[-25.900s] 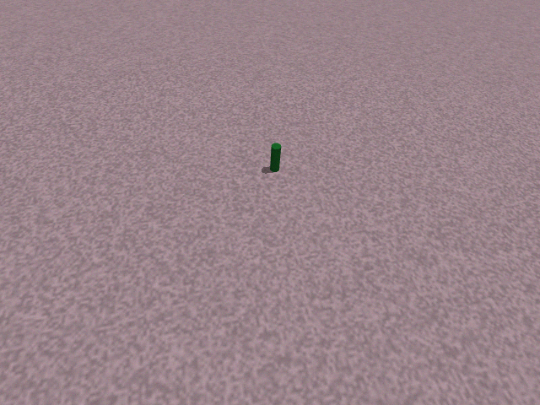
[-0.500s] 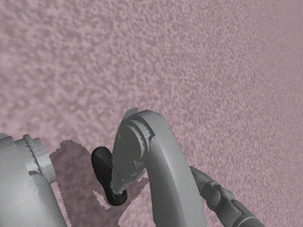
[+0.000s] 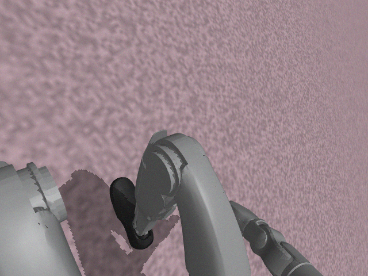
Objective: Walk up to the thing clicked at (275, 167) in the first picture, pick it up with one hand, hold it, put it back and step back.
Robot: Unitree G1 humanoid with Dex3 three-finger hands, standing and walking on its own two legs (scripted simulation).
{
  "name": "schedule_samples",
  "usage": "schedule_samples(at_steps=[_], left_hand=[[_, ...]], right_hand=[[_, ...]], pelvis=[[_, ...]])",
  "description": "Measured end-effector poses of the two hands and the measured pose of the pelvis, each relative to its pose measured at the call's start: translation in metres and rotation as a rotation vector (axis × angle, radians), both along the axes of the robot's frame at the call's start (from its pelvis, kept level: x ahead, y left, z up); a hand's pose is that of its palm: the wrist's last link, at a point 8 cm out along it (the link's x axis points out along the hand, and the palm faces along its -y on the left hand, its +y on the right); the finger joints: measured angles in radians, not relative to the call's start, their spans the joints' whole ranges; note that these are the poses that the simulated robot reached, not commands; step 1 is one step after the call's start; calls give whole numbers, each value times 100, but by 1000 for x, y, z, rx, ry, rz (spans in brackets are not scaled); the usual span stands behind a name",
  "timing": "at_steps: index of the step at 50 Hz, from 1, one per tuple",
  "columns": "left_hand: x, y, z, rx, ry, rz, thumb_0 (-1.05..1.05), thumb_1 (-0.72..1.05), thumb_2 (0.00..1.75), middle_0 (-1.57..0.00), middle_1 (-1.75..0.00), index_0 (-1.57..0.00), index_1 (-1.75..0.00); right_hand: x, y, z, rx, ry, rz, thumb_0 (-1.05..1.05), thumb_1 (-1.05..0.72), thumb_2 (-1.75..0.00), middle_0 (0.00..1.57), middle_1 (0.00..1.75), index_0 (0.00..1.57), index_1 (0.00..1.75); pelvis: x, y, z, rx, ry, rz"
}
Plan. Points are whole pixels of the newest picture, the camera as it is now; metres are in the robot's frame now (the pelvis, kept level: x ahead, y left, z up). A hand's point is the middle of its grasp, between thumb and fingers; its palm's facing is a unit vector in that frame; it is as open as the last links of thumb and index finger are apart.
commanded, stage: withdraw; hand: left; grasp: from the side
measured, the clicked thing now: out of the picture +0.45 +0.33 -0.21
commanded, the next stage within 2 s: rise in 0.18 s
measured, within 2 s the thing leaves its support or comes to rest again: neither
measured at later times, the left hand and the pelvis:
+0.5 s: hand out of the picture +0.38 +0.42 -0.10, palm faces +0.38 -0.90 -0.22, open 17.2 cm; pelvis +0.01 -0.01 +0.03, yaw +5 degrees
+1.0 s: hand out of the picture +0.25 +0.35 +0.09, palm faces +0.33 -0.82 -0.47, open 17.0 cm; pelvis +0.03 -0.02 +0.21, yaw +14 degrees
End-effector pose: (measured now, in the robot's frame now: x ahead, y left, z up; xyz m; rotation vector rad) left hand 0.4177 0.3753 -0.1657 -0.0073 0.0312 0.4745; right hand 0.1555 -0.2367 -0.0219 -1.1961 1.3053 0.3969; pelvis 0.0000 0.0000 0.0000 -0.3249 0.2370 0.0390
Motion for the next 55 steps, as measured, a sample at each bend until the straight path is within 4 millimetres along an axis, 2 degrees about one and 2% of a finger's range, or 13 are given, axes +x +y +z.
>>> schedule_samples(at_steps=[4, 9, 13, 19, 23, 28, 33, 38, 43, 48, 55], left_hand=[[1, 16, 14, 18, -49, 30, -1, -43, 23, -28, -26, -30, -25], [-4, 46, 46, 76, -67, 27, -1, -46, 19, -23, -21, -24, -20], [-21, 64, 62, 88, 6, -16, -1, -50, 16, -20, -19, -21, -17], [-52, 68, 62, 68, 178, -77, -1, -53, 11, -13, -13, -15, -12], [-73, 72, 71, 72, 285, -64, -1, -55, 10, -11, -11, -12, -11], [-93, 91, 116, 160, 371, -9, -2, -55, 10, -10, -10, -11, -10], [-117, 104, 174, 254, 472, 52, -1, -52, 10, -9, -9, -9, -9], [-148, 85, 215, 277, 608, 59, -1, -50, 10, -7, -8, -8, -8], [-176, 47, 241, 231, 723, 49, -1, -48, 10, -7, -8, -7, -8], [-193, 15, 279, 181, 766, 63, -1, -46, 11, -7, -8, -8, -7], [-205, -7, 347, 127, 802, 121, -1, -47, 10, -7, -7, -8, -7]], right_hand=[[0, -2, 0, -4, -12, -20, -1, -90, -90, 21, 30, 20, 30], [-3, -6, 0, 6, -25, -68, -1, -90, -90, 20, 30, 20, 30], [-3, -8, -4, 42, -38, -113, -1, -90, -90, 20, 30, 20, 30], [8, -4, -8, 113, -95, -200, 0, -89, -90, 21, 30, 20, 30], [18, 0, -7, 156, -134, -268, 0, -92, -91, 20, 30, 20, 30], [31, 5, -1, 216, -184, -337, 0, -95, -92, 20, 30, 20, 30], [41, 8, 5, 292, -217, -422, 0, -93, -91, 20, 30, 20, 30], [51, 13, 13, 378, -223, -509, 0, -91, -91, 20, 30, 20, 30], [67, 22, 41, 447, -241, -543, 0, -90, -90, 20, 30, 20, 30], [89, 28, 90, 485, -301, -534, 0, -90, -90, 20, 30, 20, 30], [120, 29, 172, 519, -434, -514, 0, -90, -90, 20, 30, 20, 30]], pelvis=[[0, 0, 1, 3, 2, 1], [1, -1, 4, 13, 25, 8], [3, -2, 8, 23, 60, 17], [4, -3, 15, 45, 108, 29], [5, -5, 24, 63, 149, 45], [6, -7, 41, 83, 206, 68], [9, -6, 64, 99, 274, 85], [13, -6, 95, 131, 336, 100], [18, -11, 137, 163, 360, 116], [27, -16, 186, 186, 356, 136], [46, -18, 254, 208, 314, 162]])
